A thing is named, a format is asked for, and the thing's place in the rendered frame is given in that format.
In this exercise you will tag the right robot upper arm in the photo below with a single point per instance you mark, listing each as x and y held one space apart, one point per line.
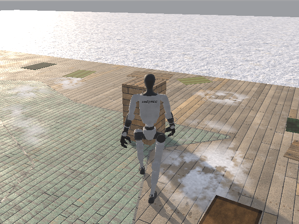
166 105

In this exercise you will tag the robot left forearm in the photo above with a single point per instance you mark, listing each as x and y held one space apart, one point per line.
126 126

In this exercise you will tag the left robot foot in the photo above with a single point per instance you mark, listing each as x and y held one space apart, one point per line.
142 170

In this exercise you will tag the right robot hand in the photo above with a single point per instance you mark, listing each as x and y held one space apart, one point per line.
169 129

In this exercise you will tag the left robot hand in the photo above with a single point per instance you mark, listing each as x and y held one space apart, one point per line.
123 142

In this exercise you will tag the robot torso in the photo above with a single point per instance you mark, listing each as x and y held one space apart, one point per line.
149 112

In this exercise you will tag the robot right forearm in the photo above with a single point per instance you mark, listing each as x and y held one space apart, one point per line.
171 122

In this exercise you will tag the left robot upper arm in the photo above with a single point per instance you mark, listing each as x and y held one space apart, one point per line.
132 106

